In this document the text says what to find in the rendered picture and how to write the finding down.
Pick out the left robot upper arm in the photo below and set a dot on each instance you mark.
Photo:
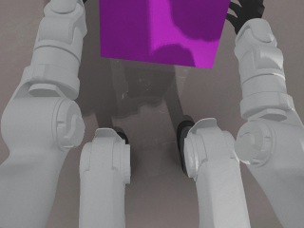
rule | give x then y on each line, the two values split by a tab
39	132

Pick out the left robot forearm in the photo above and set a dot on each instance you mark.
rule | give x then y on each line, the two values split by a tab
57	53

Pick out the robot right hand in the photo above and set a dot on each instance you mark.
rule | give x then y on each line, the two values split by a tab
249	9

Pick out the robot left shin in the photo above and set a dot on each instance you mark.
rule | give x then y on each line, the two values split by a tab
86	151

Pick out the robot right shin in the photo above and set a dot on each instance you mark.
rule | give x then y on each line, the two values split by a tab
212	122

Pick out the carton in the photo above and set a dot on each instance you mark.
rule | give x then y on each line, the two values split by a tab
173	32

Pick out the right robot upper arm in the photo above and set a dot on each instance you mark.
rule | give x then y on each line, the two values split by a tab
274	153

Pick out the right robot forearm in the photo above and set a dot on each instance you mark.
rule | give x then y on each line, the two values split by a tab
262	77

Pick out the robot shin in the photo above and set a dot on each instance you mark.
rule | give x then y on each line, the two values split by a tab
212	122
86	151

